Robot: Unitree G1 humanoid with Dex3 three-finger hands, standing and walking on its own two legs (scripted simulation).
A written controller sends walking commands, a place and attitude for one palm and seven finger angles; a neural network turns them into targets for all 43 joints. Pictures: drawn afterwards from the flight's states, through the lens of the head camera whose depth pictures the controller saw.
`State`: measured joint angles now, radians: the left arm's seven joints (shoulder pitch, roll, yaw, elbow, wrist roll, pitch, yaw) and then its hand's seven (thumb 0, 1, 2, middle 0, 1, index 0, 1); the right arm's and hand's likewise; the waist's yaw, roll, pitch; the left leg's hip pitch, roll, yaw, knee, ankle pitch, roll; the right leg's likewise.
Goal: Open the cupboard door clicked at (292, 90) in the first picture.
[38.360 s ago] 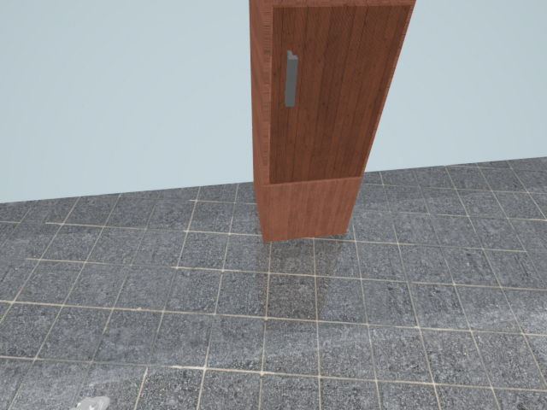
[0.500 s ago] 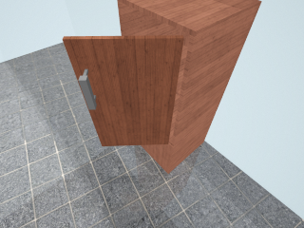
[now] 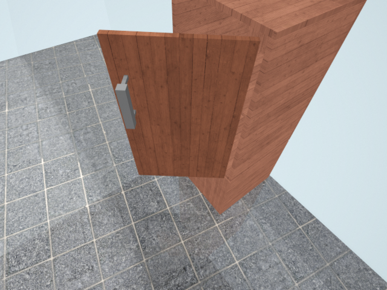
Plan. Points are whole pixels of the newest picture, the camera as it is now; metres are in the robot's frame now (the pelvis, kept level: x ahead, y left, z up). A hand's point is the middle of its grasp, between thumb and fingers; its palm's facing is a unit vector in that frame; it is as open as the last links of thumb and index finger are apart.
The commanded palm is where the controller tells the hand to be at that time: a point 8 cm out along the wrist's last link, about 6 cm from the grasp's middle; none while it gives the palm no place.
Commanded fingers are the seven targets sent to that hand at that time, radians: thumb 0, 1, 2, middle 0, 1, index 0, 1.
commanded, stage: come to a stop and stand still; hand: left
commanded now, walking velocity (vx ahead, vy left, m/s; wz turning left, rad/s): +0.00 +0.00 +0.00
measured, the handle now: (128, 102) +0.54 +0.21 +0.05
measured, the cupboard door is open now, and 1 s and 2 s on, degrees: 51 51 51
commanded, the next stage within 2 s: look again from close up in 0.78 s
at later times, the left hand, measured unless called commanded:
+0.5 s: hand out of the picture -0.05 +0.14 -0.18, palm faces +0.04 -0.99 -0.13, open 7.4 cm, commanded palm none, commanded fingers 0.00 0.90 0.90 -0.20 -0.30 -0.20 -0.30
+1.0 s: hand out of the picture -0.07 +0.16 -0.18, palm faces +0.03 -0.99 -0.15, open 7.4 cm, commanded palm none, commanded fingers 0.00 0.90 0.90 -0.20 -0.30 -0.20 -0.30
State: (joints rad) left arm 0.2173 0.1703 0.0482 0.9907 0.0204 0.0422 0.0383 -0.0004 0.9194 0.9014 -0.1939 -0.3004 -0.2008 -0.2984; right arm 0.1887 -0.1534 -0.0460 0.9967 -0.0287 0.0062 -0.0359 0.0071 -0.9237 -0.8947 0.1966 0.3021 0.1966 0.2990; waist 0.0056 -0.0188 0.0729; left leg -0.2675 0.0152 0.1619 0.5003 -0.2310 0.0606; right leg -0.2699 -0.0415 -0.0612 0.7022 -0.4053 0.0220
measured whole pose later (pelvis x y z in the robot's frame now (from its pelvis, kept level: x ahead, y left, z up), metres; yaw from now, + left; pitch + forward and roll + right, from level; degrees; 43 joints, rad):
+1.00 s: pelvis -0.03 +0.01 +0.00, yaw +1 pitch +0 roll -1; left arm 0.38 0.10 -0.01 1.09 0.03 -0.01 0.05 0.00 0.91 0.90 -0.20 -0.30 -0.20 -0.30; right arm 0.33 -0.13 -0.01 1.08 -0.03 0.00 -0.01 0.02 -0.92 -0.89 0.20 0.30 0.20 0.30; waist -0.03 0.02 0.02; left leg -0.34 0.01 0.14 0.54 -0.20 0.07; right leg -0.23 -0.03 -0.09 0.53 -0.29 0.00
